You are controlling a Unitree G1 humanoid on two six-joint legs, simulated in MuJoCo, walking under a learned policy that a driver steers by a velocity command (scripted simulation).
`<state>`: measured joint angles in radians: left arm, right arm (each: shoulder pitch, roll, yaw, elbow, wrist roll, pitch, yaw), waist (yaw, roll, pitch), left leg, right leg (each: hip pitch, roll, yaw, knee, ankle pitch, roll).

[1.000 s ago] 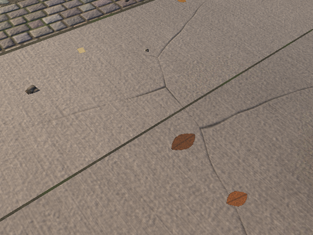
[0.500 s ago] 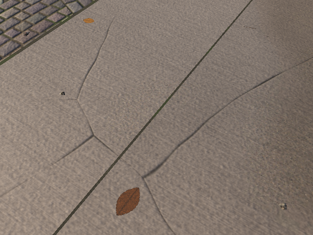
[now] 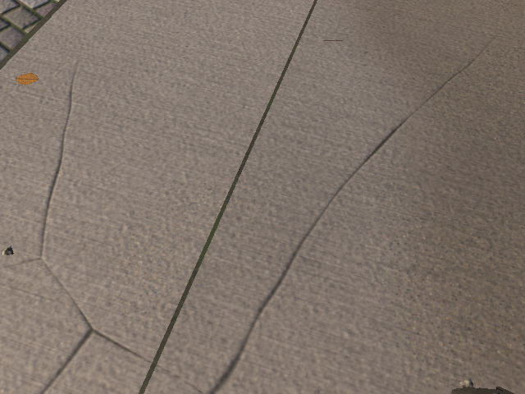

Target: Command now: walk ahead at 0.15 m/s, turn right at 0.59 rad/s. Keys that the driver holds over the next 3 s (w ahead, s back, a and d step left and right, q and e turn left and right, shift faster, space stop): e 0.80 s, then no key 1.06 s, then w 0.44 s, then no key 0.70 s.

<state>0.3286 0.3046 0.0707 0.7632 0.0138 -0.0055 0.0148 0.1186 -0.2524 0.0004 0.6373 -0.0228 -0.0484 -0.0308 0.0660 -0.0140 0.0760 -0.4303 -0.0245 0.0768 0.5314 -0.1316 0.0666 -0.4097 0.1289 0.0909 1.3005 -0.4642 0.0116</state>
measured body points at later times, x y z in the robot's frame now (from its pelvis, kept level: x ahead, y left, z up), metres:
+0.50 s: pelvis +0.05 -0.02 +0.01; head +0.06 -0.05 +0.46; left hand +0.27 +0.19 -0.07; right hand +0.07 -0.31 -0.12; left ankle +0.08 +0.10 -0.67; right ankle +0.04 -0.11 -0.73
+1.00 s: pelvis +0.05 +0.02 +0.02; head +0.09 +0.03 +0.46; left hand +0.30 +0.19 -0.11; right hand +0.02 -0.28 -0.07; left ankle +0.11 +0.10 -0.73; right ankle -0.04 -0.08 -0.66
